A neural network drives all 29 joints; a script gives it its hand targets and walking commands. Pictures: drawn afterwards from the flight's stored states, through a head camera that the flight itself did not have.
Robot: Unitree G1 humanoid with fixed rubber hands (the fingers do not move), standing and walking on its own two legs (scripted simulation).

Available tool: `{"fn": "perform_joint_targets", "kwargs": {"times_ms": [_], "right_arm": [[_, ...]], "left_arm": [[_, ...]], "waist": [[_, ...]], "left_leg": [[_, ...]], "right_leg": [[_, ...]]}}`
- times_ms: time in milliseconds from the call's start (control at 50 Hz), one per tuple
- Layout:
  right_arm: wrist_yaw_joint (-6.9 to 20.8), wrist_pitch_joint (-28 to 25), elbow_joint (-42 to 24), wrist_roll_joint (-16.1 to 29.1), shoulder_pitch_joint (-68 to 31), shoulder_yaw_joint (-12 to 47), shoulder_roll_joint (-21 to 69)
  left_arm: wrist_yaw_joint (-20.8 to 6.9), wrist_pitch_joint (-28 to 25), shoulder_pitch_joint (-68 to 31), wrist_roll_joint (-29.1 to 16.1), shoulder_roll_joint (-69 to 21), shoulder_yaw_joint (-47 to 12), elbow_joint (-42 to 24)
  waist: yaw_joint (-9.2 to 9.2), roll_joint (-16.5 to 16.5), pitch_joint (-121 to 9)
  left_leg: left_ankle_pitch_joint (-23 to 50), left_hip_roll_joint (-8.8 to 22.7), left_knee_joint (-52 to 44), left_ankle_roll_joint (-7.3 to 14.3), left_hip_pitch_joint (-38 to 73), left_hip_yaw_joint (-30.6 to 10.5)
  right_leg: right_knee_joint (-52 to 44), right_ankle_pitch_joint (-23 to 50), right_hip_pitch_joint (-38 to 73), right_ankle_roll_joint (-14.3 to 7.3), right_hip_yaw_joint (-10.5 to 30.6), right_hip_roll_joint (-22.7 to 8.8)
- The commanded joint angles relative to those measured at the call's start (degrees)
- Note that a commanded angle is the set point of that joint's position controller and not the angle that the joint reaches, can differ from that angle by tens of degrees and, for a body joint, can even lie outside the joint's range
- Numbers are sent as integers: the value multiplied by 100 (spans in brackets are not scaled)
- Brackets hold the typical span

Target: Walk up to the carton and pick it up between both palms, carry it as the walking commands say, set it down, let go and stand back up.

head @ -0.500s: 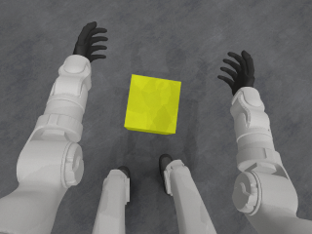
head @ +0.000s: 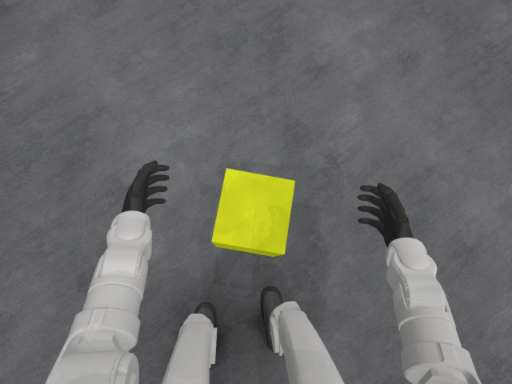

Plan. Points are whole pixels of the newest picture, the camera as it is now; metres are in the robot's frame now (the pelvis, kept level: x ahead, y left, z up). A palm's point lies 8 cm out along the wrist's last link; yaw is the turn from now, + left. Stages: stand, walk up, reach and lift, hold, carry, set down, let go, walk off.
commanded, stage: let go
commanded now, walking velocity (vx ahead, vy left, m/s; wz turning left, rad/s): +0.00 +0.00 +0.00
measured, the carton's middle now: (252, 217) +0.43 -0.05 -0.58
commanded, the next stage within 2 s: stand in 0.94 s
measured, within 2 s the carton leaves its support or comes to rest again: neither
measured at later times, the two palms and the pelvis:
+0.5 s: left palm (50, 320) +0.24 +0.23 -0.02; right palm (435, 321) +0.20 -0.22 +0.00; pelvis +0.05 +0.01 +0.07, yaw -1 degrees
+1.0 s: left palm (27, 354) +0.21 +0.25 -0.01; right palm (441, 315) +0.21 -0.23 +0.00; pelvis +0.06 +0.01 +0.07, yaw -3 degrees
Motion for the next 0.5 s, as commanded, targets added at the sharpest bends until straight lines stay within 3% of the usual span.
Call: {"fn": "perform_joint_targets", "kwargs": {"times_ms": [0,80,100,120,200,280,300,360,460,480], "right_arm": [[122,-129,-919,138,385,174,-580],[83,-244,-758,345,892,424,-600],[78,-273,-912,381,1474,529,-551],[55,-321,-819,352,1535,549,-619],[14,-458,-932,423,2346,749,-650],[-5,-510,-1029,501,2361,860,-757],[-6,-511,-1021,524,2543,848,-757],[23,-510,-1131,508,3073,945,-760],[53,-452,-1158,535,3196,896,-998],[62,-413,-1157,531,3207,878,-1005]], "left_arm": [[-3,-189,-25,-16,265,-9,-1012],[-85,-403,469,-206,429,-68,-922],[-122,-446,1099,-269,247,-246,-1034],[-166,-493,1105,-287,331,-191,-889],[-291,-626,2248,-380,464,-213,-748],[-383,-708,2471,-570,511,-435,-733],[-396,-707,2628,-563,537,-425,-789],[-418,-778,3395,-574,637,-459,-1003],[-470,-771,3581,-745,767,-555,-1366],[-495,-737,3616,-737,749,-611,-1402]], "waist": [[-67,308,-3922],[76,207,-2429],[67,189,-2436],[38,10,-2040],[202,-129,-1014],[222,-375,-450],[255,-188,-278],[333,-73,-338],[286,174,109],[227,273,235]], "left_leg": [[970,-187,-675,-112,2356,457],[360,-129,-1127,-60,2701,507],[383,-120,-1252,-54,3096,544],[319,-113,-1325,-34,3004,533],[205,-54,-1812,80,3526,523],[82,1,-2126,143,4044,468],[48,-7,-2212,120,4181,493],[746,17,-2439,105,4688,430],[1291,76,-2695,21,5300,325],[1119,75,-2745,7,5333,351]], "right_leg": [[-353,1812,4409,250,0,12],[-786,933,4372,315,-10,-53],[-933,945,4679,299,-18,-51],[-1050,871,4706,302,29,-57],[-1487,557,5303,319,-3,-73],[-1757,392,5645,359,-133,-16],[-1848,361,5703,343,-138,-24],[-1916,1173,6357,333,-156,-34],[-2108,1246,6562,284,-218,39],[-2157,1119,6572,258,-226,44]]}}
